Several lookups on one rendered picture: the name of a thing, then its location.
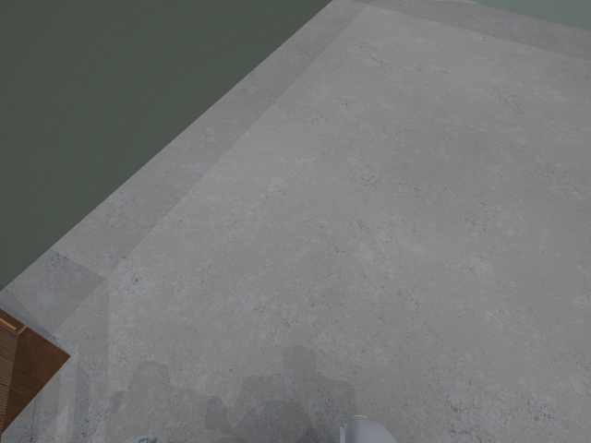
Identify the cupboard door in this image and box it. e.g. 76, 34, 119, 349
0, 321, 18, 442

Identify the right robot thigh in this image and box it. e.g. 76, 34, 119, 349
337, 419, 397, 443

